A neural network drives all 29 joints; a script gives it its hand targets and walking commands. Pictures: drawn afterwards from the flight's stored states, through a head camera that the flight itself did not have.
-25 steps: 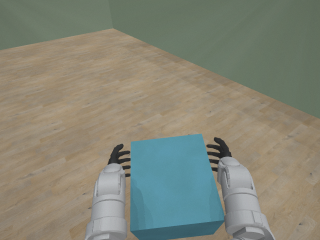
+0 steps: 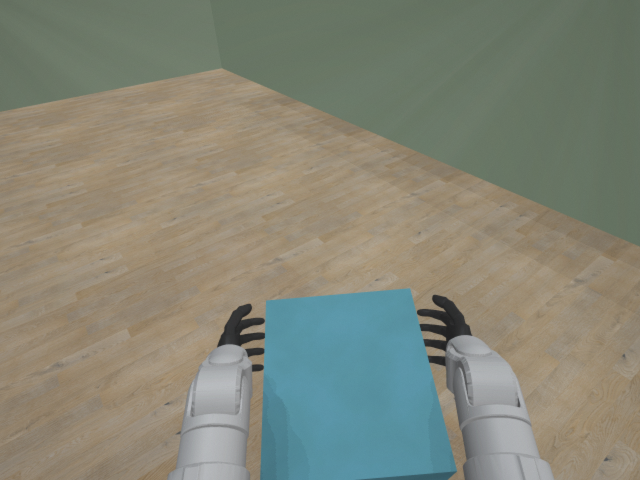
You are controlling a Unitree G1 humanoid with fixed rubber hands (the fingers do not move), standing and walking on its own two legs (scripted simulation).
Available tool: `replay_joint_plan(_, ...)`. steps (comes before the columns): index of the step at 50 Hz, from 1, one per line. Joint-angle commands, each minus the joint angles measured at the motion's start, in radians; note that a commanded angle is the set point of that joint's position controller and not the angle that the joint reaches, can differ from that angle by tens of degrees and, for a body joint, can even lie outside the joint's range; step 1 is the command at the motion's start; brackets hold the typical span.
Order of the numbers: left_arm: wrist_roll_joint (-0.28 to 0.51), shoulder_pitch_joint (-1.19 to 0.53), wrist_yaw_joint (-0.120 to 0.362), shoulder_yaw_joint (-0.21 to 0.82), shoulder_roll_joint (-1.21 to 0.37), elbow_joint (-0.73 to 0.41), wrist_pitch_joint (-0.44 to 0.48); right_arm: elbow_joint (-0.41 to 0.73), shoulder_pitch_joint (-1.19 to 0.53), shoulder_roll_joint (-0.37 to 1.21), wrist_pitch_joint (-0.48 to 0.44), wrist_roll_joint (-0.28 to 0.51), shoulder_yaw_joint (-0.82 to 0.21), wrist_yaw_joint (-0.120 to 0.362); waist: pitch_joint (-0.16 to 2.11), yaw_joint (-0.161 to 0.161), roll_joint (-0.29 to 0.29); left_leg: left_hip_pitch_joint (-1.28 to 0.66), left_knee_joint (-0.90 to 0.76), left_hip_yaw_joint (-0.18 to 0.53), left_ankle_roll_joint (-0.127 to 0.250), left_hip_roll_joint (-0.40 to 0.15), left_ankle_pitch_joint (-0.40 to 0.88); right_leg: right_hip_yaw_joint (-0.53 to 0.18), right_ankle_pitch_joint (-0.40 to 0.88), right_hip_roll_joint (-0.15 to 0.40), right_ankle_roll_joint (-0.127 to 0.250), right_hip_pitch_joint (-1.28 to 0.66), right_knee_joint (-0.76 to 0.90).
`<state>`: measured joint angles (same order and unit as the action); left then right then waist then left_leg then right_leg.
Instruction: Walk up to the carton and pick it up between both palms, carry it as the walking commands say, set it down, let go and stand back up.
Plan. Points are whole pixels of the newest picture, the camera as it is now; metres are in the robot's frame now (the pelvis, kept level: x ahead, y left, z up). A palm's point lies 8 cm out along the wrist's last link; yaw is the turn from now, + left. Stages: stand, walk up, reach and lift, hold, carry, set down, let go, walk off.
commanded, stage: hold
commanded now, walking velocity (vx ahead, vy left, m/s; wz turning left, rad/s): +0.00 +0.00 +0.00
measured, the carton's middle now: (346, 397) +0.28 -0.01 -0.04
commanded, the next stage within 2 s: carry in 0.62 s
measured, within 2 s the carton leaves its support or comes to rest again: neither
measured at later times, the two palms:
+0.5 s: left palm (230, 373) +0.26 +0.13 +0.06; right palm (463, 354) +0.27 -0.16 +0.06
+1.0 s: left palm (149, 341) +0.30 +0.24 +0.08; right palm (360, 291) +0.35 -0.04 +0.10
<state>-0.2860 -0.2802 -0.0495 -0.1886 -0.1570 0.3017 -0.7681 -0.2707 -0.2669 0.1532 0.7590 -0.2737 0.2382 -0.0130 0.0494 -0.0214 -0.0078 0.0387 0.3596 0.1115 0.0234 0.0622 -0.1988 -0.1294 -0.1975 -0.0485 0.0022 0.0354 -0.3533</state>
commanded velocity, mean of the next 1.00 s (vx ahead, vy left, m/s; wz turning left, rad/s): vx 0.21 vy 0.00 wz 0.14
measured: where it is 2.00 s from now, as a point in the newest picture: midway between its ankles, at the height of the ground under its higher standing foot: (279, 431)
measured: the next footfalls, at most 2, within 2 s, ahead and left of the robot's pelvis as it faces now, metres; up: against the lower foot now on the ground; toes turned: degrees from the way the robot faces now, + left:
right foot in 1.36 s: +0.38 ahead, -0.01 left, +0.00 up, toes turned +3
left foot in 1.74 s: +0.58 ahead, +0.27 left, +0.00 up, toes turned +22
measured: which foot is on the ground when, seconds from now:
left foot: down 0.00-1.00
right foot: down 0.00-0.90, up 0.92-1.00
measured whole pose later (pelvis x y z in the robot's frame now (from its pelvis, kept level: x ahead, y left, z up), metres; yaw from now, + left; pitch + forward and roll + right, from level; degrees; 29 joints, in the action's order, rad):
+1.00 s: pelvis +0.04 +0.04 -0.01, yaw +8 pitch +3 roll -1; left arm -0.17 -0.31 -0.21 -0.14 -0.13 0.09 -1.03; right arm -0.12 -0.35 0.18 1.00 -0.14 0.16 -0.25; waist 0.23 0.02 -0.02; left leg 0.26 0.45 -0.07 0.08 0.02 -0.27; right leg 0.06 -0.44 0.05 -0.03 0.35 -0.75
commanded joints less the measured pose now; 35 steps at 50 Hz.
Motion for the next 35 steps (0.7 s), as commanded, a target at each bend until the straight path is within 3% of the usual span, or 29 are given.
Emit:
replay_joint_plan(1,0.289,-0.439,0.251,0.495,-1.024,-0.088,0.045,0.086,-0.502,0.933,-0.032,0.273,-0.55,0.26,0.221,0.012,0.016,-0.062,-0.034,0.0,-0.027,-0.002,0.314,0.033,0.263,-0.036,-0.001,-0.038,0.014)
replay_joint_plan(2,0.282,-0.425,0.254,0.499,-1.034,-0.078,0.04,0.077,-0.476,0.927,-0.029,0.265,-0.538,0.261,0.196,-0.003,0.03,-0.052,-0.039,-0.001,-0.032,0.004,0.317,0.034,0.264,-0.038,0.003,-0.035,0.023)
replay_joint_plan(7,0.283,-0.445,0.253,0.485,-1.016,-0.073,0.043,0.057,-0.494,0.935,-0.025,0.256,-0.528,0.257,0.152,-0.004,0.016,-0.008,-0.047,-0.007,-0.023,0.001,0.196,0.043,0.176,-0.036,0.001,-0.033,0.019)
replay_joint_plan(8,0.301,-0.489,0.258,0.499,-1.024,-0.094,0.049,0.056,-0.508,0.947,-0.028,0.259,-0.531,0.26,0.14,-0.013,-0.014,-0.018,-0.044,-0.001,-0.018,-0.003,0.155,0.039,0.128,-0.035,0.002,0.004,0.017)
replay_joint_plan(9,0.291,-0.474,0.262,0.479,-1.016,-0.078,0.049,0.088,-0.556,0.957,-0.028,0.27,-0.55,0.264,0.156,0.013,0.001,-0.001,-0.043,-0.011,-0.011,0.004,0.113,0.038,0.105,-0.029,0.002,-0.02,0.013)
replay_joint_plan(10,0.294,-0.496,0.264,0.476,-1.03,-0.054,0.052,0.049,-0.568,0.96,-0.029,0.271,-0.543,0.264,0.136,0.0,-0.021,0.012,-0.041,-0.013,0.0,0.002,0.095,0.038,0.092,-0.026,0.0,-0.007,0.01)
replay_joint_plan(13,0.285,-0.569,0.276,0.474,-1.0,-0.057,0.058,0.014,-0.595,0.966,-0.031,0.257,-0.526,0.264,0.138,0.015,0.002,0.065,-0.045,-0.024,-0.004,0.014,0.008,0.038,0.028,-0.026,-0.001,-0.023,0.019)
replay_joint_plan(15,0.307,-0.574,0.281,0.493,-1.019,-0.073,0.069,0.016,-0.601,1.002,-0.036,0.276,-0.558,0.262,0.184,0.011,-0.032,0.021,-0.03,-0.019,0.0,0.01,0.019,0.039,0.016,-0.026,-0.005,-0.008,0.013)
replay_joint_plan(18,0.295,-0.577,0.285,0.487,-1.035,-0.032,0.063,-0.009,-0.602,1.014,-0.037,0.27,-0.531,0.264,0.199,0.009,-0.013,-0.014,-0.018,-0.019,-0.009,0.001,0.056,0.046,0.048,-0.024,-0.004,0.015,0.011)
replay_joint_plan(20,0.283,-0.602,0.29,0.469,-1.005,-0.017,0.066,-0.039,-0.608,1.012,-0.036,0.268,-0.529,0.266,0.161,0.02,0.021,0.048,-0.033,-0.025,-0.007,0.008,-0.02,0.043,-0.002,-0.019,-0.002,0.002,0.012)
replay_joint_plan(21,0.262,-0.59,0.29,0.447,-1.022,0.017,0.06,-0.049,-0.644,0.998,-0.035,0.251,-0.506,0.265,0.137,0.022,0.009,0.048,-0.04,-0.026,-0.007,0.01,-0.04,0.049,-0.034,-0.02,-0.003,0.011,0.022)
replay_joint_plan(22,0.278,-0.63,0.292,0.47,-1.013,-0.012,0.065,-0.069,-0.61,1.002,-0.037,0.249,-0.502,0.265,0.157,-0.001,0.023,0.042,-0.039,-0.023,-0.008,0.01,-0.038,0.048,-0.025,-0.021,0.0,0.01,0.02)
replay_joint_plan(23,0.271,-0.653,0.293,0.462,-1.0,-0.02,0.067,-0.1,-0.598,1.014,-0.034,0.241,-0.48,0.269,0.122,-0.003,0.031,0.062,-0.045,-0.025,-0.008,0.005,-0.077,0.049,-0.056,-0.019,0.003,0.022,0.02)
replay_joint_plan(24,0.264,-0.638,0.301,0.443,-1.016,0.028,0.061,-0.086,-0.652,1.005,-0.032,0.242,-0.485,0.268,0.095,0.009,-0.006,0.058,-0.042,-0.028,-0.003,0.004,-0.109,0.046,-0.106,-0.013,0.0,0.057,0.034)
replay_joint_plan(25,0.258,-0.664,0.303,0.44,-0.988,0.002,0.071,-0.089,-0.652,1.032,-0.036,0.246,-0.494,0.271,0.142,0.027,-0.007,0.044,-0.032,-0.03,-0.005,0.007,-0.086,0.049,-0.076,-0.017,-0.006,0.026,0.024)
replay_joint_plan(27,0.26,-0.604,0.304,0.438,-1.003,0.031,0.062,-0.105,-0.613,1.024,-0.035,0.244,-0.476,0.267,0.121,0.005,-0.003,0.049,-0.035,-0.024,-0.005,0.003,-0.054,0.055,-0.047,-0.019,-0.006,0.017,0.019)
replay_joint_plan(28,0.275,-0.648,0.309,0.441,-1.012,0.012,0.068,-0.082,-0.643,1.042,-0.038,0.25,-0.494,0.27,0.152,0.015,-0.019,0.046,-0.033,-0.025,-0.002,0.006,-0.064,0.055,-0.052,-0.016,-0.006,0.011,0.021)
replay_joint_plan(29,0.257,-0.611,0.307,0.432,-1.012,0.04,0.061,-0.078,-0.651,1.032,-0.04,0.254,-0.489,0.268,0.152,0.02,0.018,0.043,-0.037,-0.031,-0.007,0.013,-0.045,0.049,-0.032,-0.012,-0.005,0.003,0.022)
replay_joint_plan(30,0.274,-0.61,0.313,0.451,-1.021,0.014,0.07,-0.041,-0.661,1.036,-0.045,0.264,-0.523,0.265,0.166,0.018,-0.028,0.033,-0.024,-0.03,-0.003,0.017,-0.003,0.049,0.009,-0.015,-0.015,0.004,0.024)
replay_joint_plan(31,0.302,-0.656,0.304,0.499,-0.972,0.032,0.05,-0.06,-0.652,0.999,-0.026,0.281,-0.553,0.262,0.195,0.019,-0.035,0.209,0.069,0.05,0.015,-0.142,-0.014,-0.007,-0.047,0.162,0.034,0.094,-0.056)
replay_joint_plan(32,0.321,-0.668,0.294,0.529,-0.968,-0.031,0.046,-0.045,-0.616,1.014,-0.019,0.312,-0.574,0.254,0.154,0.033,-0.026,0.298,0.052,0.063,0.035,-0.108,-0.308,-0.059,-0.34,0.153,0.063,0.12,0.014)
replay_joint_plan(33,0.314,-0.676,0.294,0.523,-0.954,-0.049,0.039,-0.027,-0.67,1.023,-0.012,0.323,-0.58,0.246,0.081,0.035,-0.099,0.386,0.137,0.023,0.044,-0.076,-0.422,-0.064,-0.52,0.161,0.075,0.16,0.065)
replay_joint_plan(34,0.35,-0.712,0.29,0.551,-0.996,-0.079,0.032,-0.01,-0.673,1.027,-0.006,0.339,-0.598,0.247,0.17,0.045,-0.143,0.418,0.264,-0.02,0.018,-0.038,-0.351,-0.189,-0.572,0.239,0.115,0.069,0.146)
replay_joint_plan(35,0.351,-0.688,0.284,0.56,-1.003,-0.085,0.021,0.025,-0.71,1.01,0.007,0.357,-0.622,0.247,0.207,0.051,-0.174,0.431,0.467,-0.082,-0.005,-0.03,-0.23,-0.294,-0.562,0.356,0.159,0.066,0.218)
